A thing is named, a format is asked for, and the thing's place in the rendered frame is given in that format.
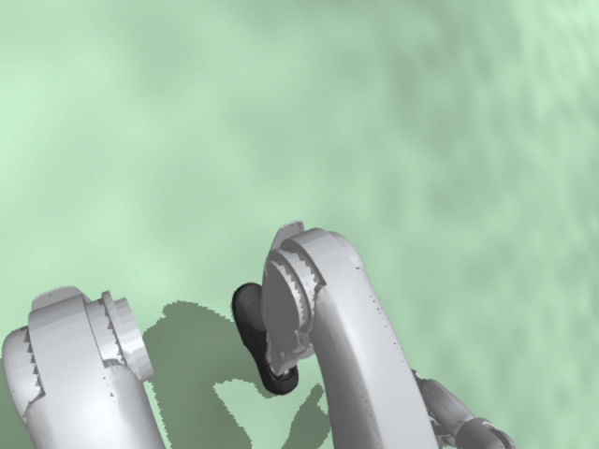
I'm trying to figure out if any right robot arm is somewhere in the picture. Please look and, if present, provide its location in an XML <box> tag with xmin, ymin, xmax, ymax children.
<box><xmin>455</xmin><ymin>418</ymin><xmax>519</xmax><ymax>449</ymax></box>

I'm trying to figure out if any right robot foot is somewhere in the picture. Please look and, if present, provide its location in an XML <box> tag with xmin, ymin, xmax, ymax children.
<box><xmin>232</xmin><ymin>282</ymin><xmax>299</xmax><ymax>395</ymax></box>

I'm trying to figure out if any right robot hand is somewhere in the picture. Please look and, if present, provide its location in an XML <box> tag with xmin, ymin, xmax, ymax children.
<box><xmin>412</xmin><ymin>369</ymin><xmax>476</xmax><ymax>449</ymax></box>

